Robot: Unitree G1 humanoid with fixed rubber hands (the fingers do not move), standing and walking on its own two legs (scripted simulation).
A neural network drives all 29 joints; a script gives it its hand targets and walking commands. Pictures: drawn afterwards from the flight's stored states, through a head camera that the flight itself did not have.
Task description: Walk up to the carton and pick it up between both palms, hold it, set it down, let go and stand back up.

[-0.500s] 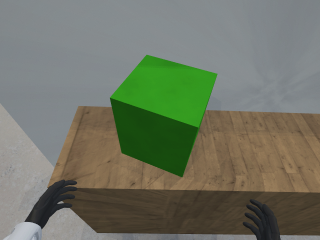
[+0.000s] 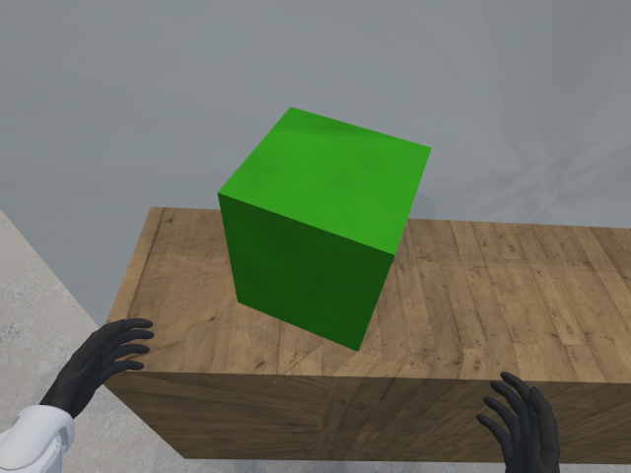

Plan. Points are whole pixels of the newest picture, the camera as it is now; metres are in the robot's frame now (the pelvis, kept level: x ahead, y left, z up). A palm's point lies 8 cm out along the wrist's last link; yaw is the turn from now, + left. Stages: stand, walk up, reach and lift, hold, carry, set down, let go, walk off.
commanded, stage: reach and lift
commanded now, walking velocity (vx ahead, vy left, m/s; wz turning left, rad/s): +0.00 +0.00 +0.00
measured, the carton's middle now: (325, 232) +0.42 +0.00 +0.04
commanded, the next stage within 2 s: none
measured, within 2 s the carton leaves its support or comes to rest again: neither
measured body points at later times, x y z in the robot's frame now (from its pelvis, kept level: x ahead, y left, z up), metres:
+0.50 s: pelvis +0.01 +0.01 +0.00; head +0.03 +0.05 +0.45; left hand +0.26 +0.28 +0.06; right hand +0.19 -0.16 +0.08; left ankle -0.05 +0.09 -0.74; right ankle +0.01 -0.14 -0.74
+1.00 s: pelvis +0.00 +0.01 +0.00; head +0.01 +0.05 +0.45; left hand +0.32 +0.27 +0.11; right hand +0.26 -0.14 +0.12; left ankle -0.05 +0.09 -0.74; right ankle +0.01 -0.14 -0.74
